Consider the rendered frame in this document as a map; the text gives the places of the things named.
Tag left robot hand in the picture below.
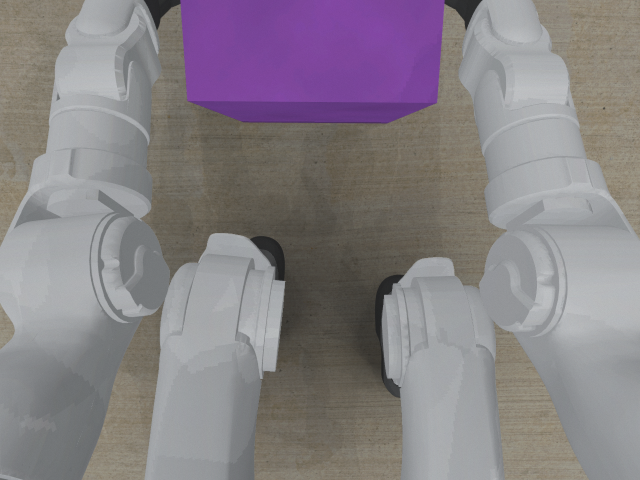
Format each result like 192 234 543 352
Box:
144 0 181 30

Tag right robot shin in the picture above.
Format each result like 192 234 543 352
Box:
392 257 496 385

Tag robot right forearm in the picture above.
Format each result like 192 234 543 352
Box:
458 0 640 241

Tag carton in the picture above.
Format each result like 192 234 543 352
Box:
180 0 445 123

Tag right robot thigh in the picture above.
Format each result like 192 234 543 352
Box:
382 276 505 480

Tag left robot upper arm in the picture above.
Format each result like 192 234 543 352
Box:
0 212 170 480

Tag right robot upper arm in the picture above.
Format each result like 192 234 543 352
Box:
479 224 640 480

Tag right robot hand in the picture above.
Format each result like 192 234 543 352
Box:
444 0 482 30

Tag robot left forearm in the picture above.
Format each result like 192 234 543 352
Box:
0 0 161 308

